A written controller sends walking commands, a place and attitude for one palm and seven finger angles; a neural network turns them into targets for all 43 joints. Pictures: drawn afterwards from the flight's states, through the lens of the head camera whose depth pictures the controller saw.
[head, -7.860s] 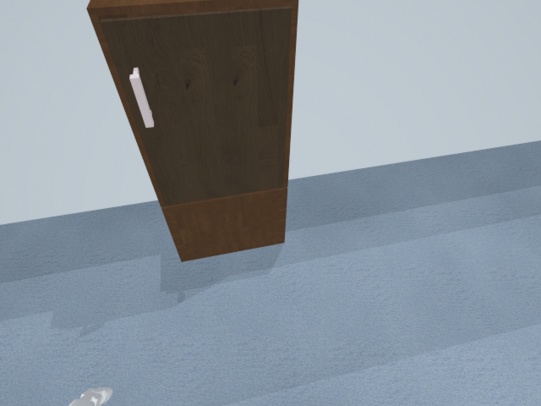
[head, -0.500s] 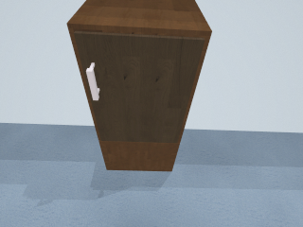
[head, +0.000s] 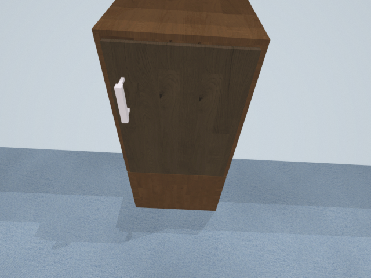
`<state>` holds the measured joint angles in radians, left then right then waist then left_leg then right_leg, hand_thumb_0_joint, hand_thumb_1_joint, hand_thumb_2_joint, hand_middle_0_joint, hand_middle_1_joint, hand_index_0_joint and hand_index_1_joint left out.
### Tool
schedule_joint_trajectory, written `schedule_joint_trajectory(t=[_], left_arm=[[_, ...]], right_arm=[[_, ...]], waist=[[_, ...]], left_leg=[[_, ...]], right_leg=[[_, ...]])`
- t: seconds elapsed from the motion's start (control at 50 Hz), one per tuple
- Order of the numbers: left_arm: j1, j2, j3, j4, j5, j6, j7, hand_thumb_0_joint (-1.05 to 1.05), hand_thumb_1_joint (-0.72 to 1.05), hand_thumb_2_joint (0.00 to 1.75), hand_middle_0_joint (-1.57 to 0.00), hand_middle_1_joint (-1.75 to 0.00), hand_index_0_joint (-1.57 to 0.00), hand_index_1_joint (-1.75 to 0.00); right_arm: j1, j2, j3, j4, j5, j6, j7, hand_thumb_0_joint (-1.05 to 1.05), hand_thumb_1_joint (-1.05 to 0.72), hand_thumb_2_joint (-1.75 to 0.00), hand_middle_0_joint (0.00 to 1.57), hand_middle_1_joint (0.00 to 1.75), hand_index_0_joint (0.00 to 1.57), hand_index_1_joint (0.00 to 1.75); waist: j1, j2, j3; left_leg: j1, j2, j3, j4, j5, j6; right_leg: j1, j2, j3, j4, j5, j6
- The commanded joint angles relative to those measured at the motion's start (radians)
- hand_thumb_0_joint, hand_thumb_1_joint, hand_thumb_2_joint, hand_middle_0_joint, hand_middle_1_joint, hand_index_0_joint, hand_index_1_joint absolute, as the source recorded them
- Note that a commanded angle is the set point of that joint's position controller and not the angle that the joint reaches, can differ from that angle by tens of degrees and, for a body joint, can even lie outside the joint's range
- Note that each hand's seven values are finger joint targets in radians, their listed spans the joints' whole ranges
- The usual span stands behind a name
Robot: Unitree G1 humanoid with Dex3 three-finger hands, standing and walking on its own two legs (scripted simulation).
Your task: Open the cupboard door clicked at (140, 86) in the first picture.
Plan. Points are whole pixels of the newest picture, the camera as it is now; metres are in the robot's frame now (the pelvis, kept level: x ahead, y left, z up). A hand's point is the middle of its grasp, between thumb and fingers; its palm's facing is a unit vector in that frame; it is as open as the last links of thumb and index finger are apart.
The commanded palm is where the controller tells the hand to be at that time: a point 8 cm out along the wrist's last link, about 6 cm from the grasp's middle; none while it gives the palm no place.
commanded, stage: look again from close up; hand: left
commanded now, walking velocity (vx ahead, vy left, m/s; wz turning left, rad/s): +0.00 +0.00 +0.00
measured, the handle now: (123, 100) +0.59 +0.23 +0.05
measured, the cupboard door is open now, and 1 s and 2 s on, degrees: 0 0 0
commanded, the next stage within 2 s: raise the hand with hooked fingers in 0.18 s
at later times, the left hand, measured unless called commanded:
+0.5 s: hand (109, 214) +0.25 +0.19 +0.00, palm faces +0.22 -0.97 -0.09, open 7.7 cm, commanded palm +0.14 +0.24 -0.05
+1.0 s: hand (112, 221) +0.24 +0.18 -0.02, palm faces -0.10 -0.99 -0.06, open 10.4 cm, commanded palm +0.20 +0.26 -0.01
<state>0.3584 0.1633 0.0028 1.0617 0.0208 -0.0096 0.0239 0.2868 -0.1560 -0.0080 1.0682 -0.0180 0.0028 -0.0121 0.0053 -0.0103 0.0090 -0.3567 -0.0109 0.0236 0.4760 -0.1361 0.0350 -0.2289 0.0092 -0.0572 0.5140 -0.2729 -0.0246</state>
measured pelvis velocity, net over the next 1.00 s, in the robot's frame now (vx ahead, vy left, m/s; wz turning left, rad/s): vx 0.04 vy -0.03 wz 0.01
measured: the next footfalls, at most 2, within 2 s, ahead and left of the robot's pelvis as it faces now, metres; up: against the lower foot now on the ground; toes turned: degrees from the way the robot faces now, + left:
none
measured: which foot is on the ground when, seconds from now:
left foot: down 0.00-1.00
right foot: down 0.00-1.00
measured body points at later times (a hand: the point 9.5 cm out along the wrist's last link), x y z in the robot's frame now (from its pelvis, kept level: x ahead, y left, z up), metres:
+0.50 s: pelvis +0.04 +0.00 -0.02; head +0.04 -0.01 +0.43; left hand +0.23 +0.24 +0.01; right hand +0.18 -0.25 -0.12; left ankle +0.11 +0.09 -0.73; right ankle +0.02 -0.11 -0.73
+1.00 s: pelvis +0.04 -0.03 -0.08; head +0.10 -0.03 +0.36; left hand +0.24 +0.24 -0.01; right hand +0.24 -0.24 -0.17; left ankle +0.10 +0.09 -0.73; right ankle +0.01 -0.11 -0.73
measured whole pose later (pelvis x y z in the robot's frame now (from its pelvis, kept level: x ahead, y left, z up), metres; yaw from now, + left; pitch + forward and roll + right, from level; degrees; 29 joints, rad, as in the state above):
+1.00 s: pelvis +0.04 -0.03 -0.08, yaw +0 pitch +13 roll -3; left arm 0.36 0.30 0.27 0.02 -0.37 -0.36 -0.50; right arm 0.15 -0.19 0.02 0.59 0.05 -0.19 -0.07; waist 0.03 0.05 -0.12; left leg -0.95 0.04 -0.05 1.14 -0.43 -0.02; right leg -0.76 0.05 -0.13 1.12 -0.60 -0.06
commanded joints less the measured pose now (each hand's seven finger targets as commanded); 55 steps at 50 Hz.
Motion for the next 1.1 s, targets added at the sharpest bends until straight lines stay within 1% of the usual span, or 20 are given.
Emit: schedule_joint_trajectory(t=[0.0, 0.24, 0.26, 0.28, 0.3, 0.32, 0.34, 0.36, 0.4, 0.46, 0.5, 0.54, 0.58, 0.64, 0.78, 0.84, 0.88, 0.96, 1.02, 1.08], left_arm=[[0.046, 0.116, 0.022, -0.031, -0.002, -0.018, 0.005, 0.00, 0.90, 0.90, -0.20, -0.30, -0.20, -0.30], [0.044, 0.134, 0.020, -0.017, -0.002, -0.022, 0.003, 0.00, 0.90, 0.90, -0.20, -0.30, -0.20, -0.30], [0.131, 0.094, 0.009, 0.008, 0.015, -0.021, 0.040, 0.00, 0.90, 0.90, -0.20, -0.30, -0.20, -0.30], [-0.599, 0.332, 0.104, -1.583, -0.217, -0.248, 0.045, 0.00, 0.88, 0.89, -0.20, -0.32, -0.20, -0.32], [-0.200, 0.320, 0.149, -1.375, -0.157, -0.210, 0.095, 0.00, 0.85, 0.88, -0.20, -0.33, -0.20, -0.33], [-0.155, 0.223, 0.108, -1.305, -0.158, -0.167, 0.150, 0.00, 0.83, 0.87, -0.21, -0.34, -0.21, -0.34], [0.193, -0.050, -0.055, -0.956, -0.155, -0.060, 0.135, 0.00, 0.81, 0.86, -0.21, -0.36, -0.21, -0.36], [0.028, 0.003, -0.015, -1.211, -0.223, -0.097, 0.116, 0.00, 0.78, 0.85, -0.21, -0.37, -0.21, -0.37], [0.070, 0.071, 0.068, -1.102, -0.199, -0.195, 0.071, 0.00, 0.74, 0.83, -0.21, -0.40, -0.21, -0.40], [0.392, 0.015, 0.140, -0.877, -0.230, -0.359, -0.079, 0.00, 0.67, 0.80, -0.22, -0.45, -0.22, -0.45], [0.488, 0.033, 0.179, -0.904, -0.269, -0.485, -0.220, 0.00, 0.62, 0.78, -0.22, -0.48, -0.22, -0.48], [0.486, 0.105, 0.243, -0.921, -0.295, -0.558, -0.359, 0.00, 0.57, 0.76, -0.22, -0.51, -0.22, -0.51], [0.481, 0.174, 0.328, -1.037, -0.317, -0.543, -0.408, 0.00, 0.53, 0.74, -0.23, -0.54, -0.23, -0.54], [0.351, 0.195, 0.374, -1.274, -0.373, -0.529, -0.392, 0.00, 0.46, 0.71, -0.23, -0.58, -0.23, -0.58], [-0.006, 0.182, 0.246, -1.447, -0.360, -0.705, -0.388, 0.00, 0.29, 0.64, -0.24, -0.69, -0.24, -0.69], [-0.018, 0.217, 0.253, -1.290, -0.384, -0.637, -0.490, 0.00, 0.22, 0.61, -0.25, -0.74, -0.25, -0.74], [0.054, 0.274, 0.333, -1.184, -0.401, -0.513, -0.532, 0.00, 0.18, 0.59, -0.25, -0.76, -0.25, -0.76], [0.145, 0.356, 0.494, -1.195, -0.458, -0.289, -0.503, 0.00, 0.08, 0.55, -0.26, -0.82, -0.26, -0.82], [0.157, 0.320, 0.540, -1.259, -0.472, -0.285, -0.389, 0.00, 0.01, 0.52, -0.26, -0.87, -0.26, -0.87], [0.121, 0.252, 0.469, -1.264, -0.437, -0.362, -0.321, 0.00, -0.06, 0.49, -0.27, -0.92, -0.27, -0.92]], right_arm=[[0.033, -0.123, -0.025, -0.040, -0.001, -0.023, -0.009, 0.00, -0.90, -0.90, 0.20, 0.30, 0.20, 0.30], [0.009, -0.152, -0.024, -0.032, 0.003, -0.032, -0.009, 0.00, -0.90, -0.90, 0.20, 0.30, 0.20, 0.30], [-0.085, -0.140, -0.025, -0.098, 0.006, -0.013, -0.001, 0.00, -0.90, -0.90, 0.20, 0.30, 0.20, 0.30], [-0.049, -0.295, -0.034, -0.481, 0.073, -0.168, -0.061, 0.00, -0.90, -0.90, 0.20, 0.30, 0.20, 0.30], [-0.093, -0.214, 0.017, -0.384, 0.070, -0.276, -0.094, 0.00, -0.90, -0.90, 0.20, 0.30, 0.20, 0.30], [-0.123, -0.200, -0.002, -0.344, 0.070, -0.316, -0.104, 0.00, -0.90, -0.90, 0.20, 0.30, 0.20, 0.30], [-0.098, -0.161, 0.002, -0.323, 0.086, -0.317, -0.084, 0.00, -0.90, -0.90, 0.20, 0.30, 0.20, 0.30], [-0.090, -0.202, -0.012, -0.404, 0.090, -0.313, -0.084, 0.00, -0.90, -0.90, 0.20, 0.30, 0.20, 0.30], [-0.125, -0.219, -0.036, -0.428, 0.059, -0.322, -0.083, 0.00, -0.90, -0.90, 0.20, 0.30, 0.20, 0.30], [-0.169, -0.192, -0.073, -0.500, 0.029, -0.303, -0.037, 0.00, -0.90, -0.90, 0.20, 0.30, 0.20, 0.30], [-0.211, -0.193, -0.097, -0.554, 0.023, -0.283, -0.009, 0.00, -0.90, -0.90, 0.20, 0.30, 0.20, 0.30], [-0.227, -0.200, -0.110, -0.605, 0.032, -0.268, 0.016, 0.00, -0.90, -0.90, 0.20, 0.30, 0.20, 0.30], [-0.244, -0.189, -0.112, -0.667, 0.037, -0.254, 0.010, 0.00, -0.90, -0.90, 0.20, 0.30, 0.20, 0.30], [-0.207, -0.167, -0.107, -0.702, 0.034, -0.240, -0.008, 0.00, -0.90, -0.90, 0.20, 0.30, 0.20, 0.30], [-0.111, -0.183, -0.080, -0.606, 0.021, -0.280, -0.057, 0.00, -0.90, -0.90, 0.20, 0.30, 0.20, 0.30], [-0.111, -0.207, -0.066, -0.592, 0.044, -0.301, -0.075, 0.00, -0.90, -0.90, 0.20, 0.30, 0.20, 0.30], [-0.122, -0.218, -0.066, -0.612, 0.065, -0.290, -0.087, 0.00, -0.90, -0.90, 0.20, 0.30, 0.20, 0.30], [-0.157, -0.192, -0.056, -0.681, 0.080, -0.241, -0.092, 0.00, -0.90, -0.90, 0.20, 0.30, 0.20, 0.30], [-0.167, -0.156, -0.055, -0.678, 0.067, -0.230, -0.088, 0.00, -0.90, -0.90, 0.20, 0.30, 0.20, 0.30], [-0.126, -0.163, -0.060, -0.653, 0.061, -0.236, -0.077, 0.00, -0.90, -0.90, 0.20, 0.30, 0.20, 0.30]], waist=[[-0.009, 0.028, 0.062], [-0.003, 0.023, 0.041], [0.038, -0.003, 0.091], [-0.159, 0.181, -0.364], [-0.014, 0.328, -0.388], [-0.033, 0.264, -0.264], [-0.043, 0.131, -0.093], [-0.046, 0.085, -0.001], [-0.059, -0.090, 0.037], [0.047, -0.254, -0.036], [0.081, -0.236, -0.126], [0.087, -0.092, -0.197], [0.108, -0.020, -0.305], [0.083, 0.137, -0.387], [-0.079, 0.154, -0.303], [-0.092, 0.046, -0.273], [-0.045, -0.023, -0.333], [0.057, -0.012, -0.453], [0.080, -0.029, -0.430], [0.036, -0.013, -0.315]], left_leg=[[0.043, 0.099, -0.158, -0.153, -0.296, 0.014], [0.072, 0.111, -0.176, -0.188, -0.260, 0.017], [0.027, 0.044, -0.020, 0.032, -0.181, -0.045], [0.382, -0.016, -0.007, -0.017, -0.098, 0.002], [0.372, 0.043, -0.055, -0.098, -0.241, -0.010], [0.209, 0.044, -0.080, -0.127, -0.341, -0.033], [0.127, 0.053, -0.100, -0.124, -0.366, -0.021], [0.043, 0.042, -0.136, -0.091, -0.370, -0.020], [-0.040, 0.018, -0.120, 0.033, -0.328, -0.015], [-0.200, 0.009, -0.071, 0.224, -0.174, -0.034], [-0.262, 0.001, -0.041, 0.329, -0.064, -0.044], [-0.283, -0.011, -0.030, 0.408, 0.024, -0.050], [-0.287, -0.015, -0.007, 0.450, 0.053, -0.033], [-0.240, -0.005, -0.015, 0.485, 0.060, -0.021], [-0.285, 0.032, -0.078, 0.626, -0.032, 0.011], [-0.386, 0.036, -0.086, 0.655, -0.110, 0.015], [-0.411, 0.031, -0.075, 0.620, -0.115, 0.018], [-0.337, 0.015, -0.069, 0.531, -0.030, 0.009], [-0.288, 0.022, -0.074, 0.477, 0.005, 0.001], [-0.258, 0.024, -0.066, 0.424, -0.017, -0.005]], right_leg=[[-0.106, -0.095, 0.141, -0.171, -0.235, -0.033], [-0.061, -0.098, 0.130, -0.166, -0.146, -0.031], [-0.060, -0.121, 0.147, -0.226, -0.109, -0.033], [-0.074, -0.043, 0.034, -0.062, -0.043, -0.011], [-0.067, 0.001, -0.028, 0.016, -0.117, -0.020], [-0.107, 0.021, -0.053, 0.029, -0.146, -0.020], [-0.196, 0.021, -0.070, 0.045, -0.140, -0.023], [-0.193, 0.008, -0.068, 0.039, -0.140, -0.007], [-0.318, 0.006, -0.048, 0.032, -0.213, 0.006], [-0.429, 0.020, -0.062, 0.177, -0.180, 0.001], [-0.406, 0.015, -0.040, 0.283, -0.007, -0.001], [-0.361, -0.008, 0.000, 0.365, 0.208, -0.001], [-0.327, -0.016, 0.039, 0.398, 0.289, 0.011], [-0.375, 0.000, 0.056, 0.410, 0.262, 0.016], [-0.636, 0.022, 0.082, 0.423, 0.082, 0.015], [-0.607, 0.007, 0.144, 0.373, 0.047, 0.043], [-0.495, -0.013, 0.186, 0.317, 0.034, 0.064], [-0.258, -0.058, 0.203, 0.282, 0.198, 0.108], [-0.247, -0.043, 0.145, 0.295, 0.293, 0.106], [-0.380, -0.004, 0.058, 0.301, 0.170, 0.063]])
